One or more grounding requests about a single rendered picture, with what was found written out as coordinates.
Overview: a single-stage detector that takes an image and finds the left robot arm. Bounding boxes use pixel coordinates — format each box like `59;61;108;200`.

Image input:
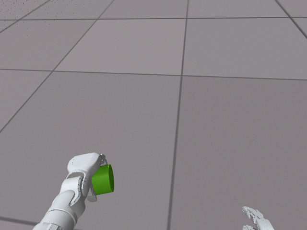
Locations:
32;170;92;230

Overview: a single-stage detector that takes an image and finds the can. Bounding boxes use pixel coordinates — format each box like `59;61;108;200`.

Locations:
92;164;114;195

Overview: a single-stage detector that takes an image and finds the right robot hand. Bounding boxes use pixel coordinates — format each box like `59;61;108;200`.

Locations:
242;206;275;230

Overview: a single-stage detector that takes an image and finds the left robot hand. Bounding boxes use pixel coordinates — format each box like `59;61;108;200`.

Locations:
67;152;107;202

